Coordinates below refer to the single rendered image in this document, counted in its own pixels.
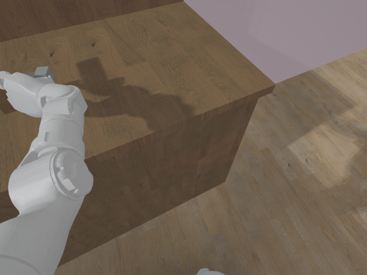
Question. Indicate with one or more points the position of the tap lever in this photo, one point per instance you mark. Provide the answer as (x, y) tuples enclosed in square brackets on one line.
[(43, 71)]

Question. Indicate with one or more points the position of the counter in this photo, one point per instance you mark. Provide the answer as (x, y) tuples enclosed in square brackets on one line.
[(169, 100)]

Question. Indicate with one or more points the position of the robot left upper arm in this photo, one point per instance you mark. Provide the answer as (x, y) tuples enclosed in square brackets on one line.
[(48, 194)]

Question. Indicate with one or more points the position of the left robot hand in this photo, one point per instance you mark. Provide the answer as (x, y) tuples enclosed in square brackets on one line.
[(22, 91)]

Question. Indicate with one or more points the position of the left robot forearm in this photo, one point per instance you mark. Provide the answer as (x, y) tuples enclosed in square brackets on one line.
[(62, 123)]

